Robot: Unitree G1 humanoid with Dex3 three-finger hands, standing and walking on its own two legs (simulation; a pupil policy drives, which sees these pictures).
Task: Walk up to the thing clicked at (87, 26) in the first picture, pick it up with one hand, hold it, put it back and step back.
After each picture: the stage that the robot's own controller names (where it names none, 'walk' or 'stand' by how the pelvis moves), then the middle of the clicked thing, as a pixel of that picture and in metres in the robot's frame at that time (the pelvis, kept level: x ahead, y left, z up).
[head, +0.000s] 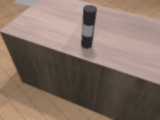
stand; (88, 28) +0.75 -0.05 -0.04
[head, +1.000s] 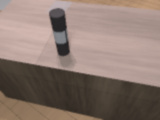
walk; (60, 34) +0.64 +0.12 -0.03
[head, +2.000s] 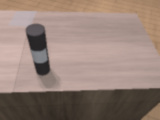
stand; (39, 52) +0.51 +0.16 -0.01
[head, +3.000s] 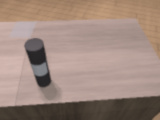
stand; (39, 65) +0.47 +0.17 -0.04
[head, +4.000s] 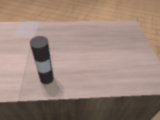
stand; (43, 62) +0.50 +0.16 -0.04
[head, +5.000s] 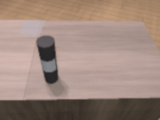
stand; (48, 62) +0.50 +0.14 -0.04
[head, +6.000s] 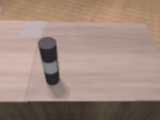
stand; (50, 63) +0.49 +0.13 -0.04
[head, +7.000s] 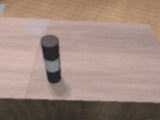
rise first; (52, 61) +0.50 +0.13 -0.04
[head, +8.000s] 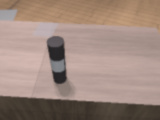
go down; (58, 62) +0.51 +0.12 -0.04
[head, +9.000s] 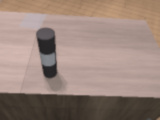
go down; (48, 55) +0.52 +0.12 -0.02
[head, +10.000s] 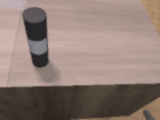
go down; (38, 42) +0.50 +0.11 +0.02
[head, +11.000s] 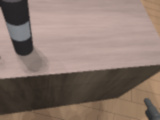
close in; (19, 26) +0.51 +0.13 +0.05
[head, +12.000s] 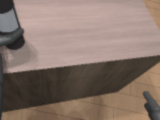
close; (5, 16) +0.54 +0.14 +0.07
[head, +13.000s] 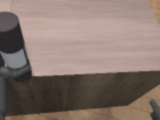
lift; (14, 53) +0.42 +0.16 +0.05
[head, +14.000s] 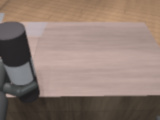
lift; (20, 68) +0.32 +0.16 +0.16
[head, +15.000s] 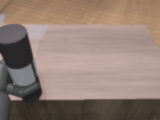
hold; (23, 69) +0.32 +0.16 +0.16
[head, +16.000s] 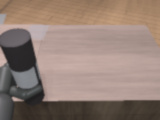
hold; (26, 72) +0.32 +0.15 +0.14
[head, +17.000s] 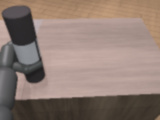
crouch; (27, 49) +0.40 +0.15 +0.15
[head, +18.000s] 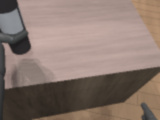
lower; (10, 19) +0.51 +0.14 +0.12
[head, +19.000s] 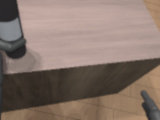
lower; (8, 25) +0.50 +0.14 +0.07
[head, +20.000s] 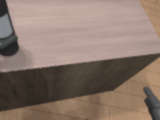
lower; out of the picture +0.52 +0.15 +0.07
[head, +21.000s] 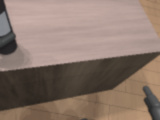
lower; out of the picture +0.52 +0.15 +0.07
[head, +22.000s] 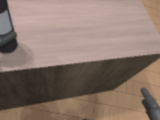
lower; out of the picture +0.52 +0.15 +0.07
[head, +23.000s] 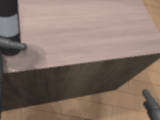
withdraw; (6, 21) +0.52 +0.13 +0.07
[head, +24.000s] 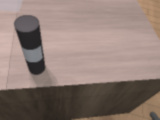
sink last; (32, 49) +0.47 +0.13 +0.02
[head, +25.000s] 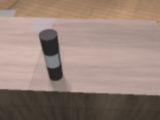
stand; (52, 57) +0.50 +0.13 +0.01
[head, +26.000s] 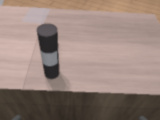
stand; (49, 54) +0.48 +0.13 +0.02
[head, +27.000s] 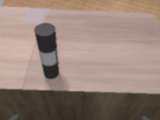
stand; (48, 54) +0.48 +0.13 +0.02
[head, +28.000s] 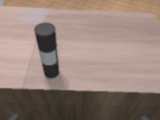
stand; (48, 53) +0.48 +0.13 +0.02
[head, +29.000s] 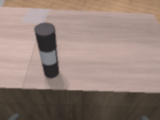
stand; (48, 53) +0.48 +0.13 +0.02
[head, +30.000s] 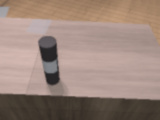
stand; (50, 63) +0.49 +0.13 -0.03
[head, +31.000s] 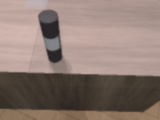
walk; (52, 39) +0.54 +0.12 -0.02
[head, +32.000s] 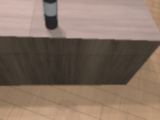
walk; (50, 6) +0.75 +0.15 -0.03
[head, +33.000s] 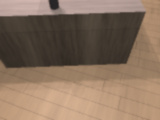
stand; out of the picture +1.06 +0.23 -0.02
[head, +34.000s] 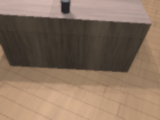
stand; out of the picture +1.10 +0.12 -0.04
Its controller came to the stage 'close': yes
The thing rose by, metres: 0.20
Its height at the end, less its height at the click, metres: +0.00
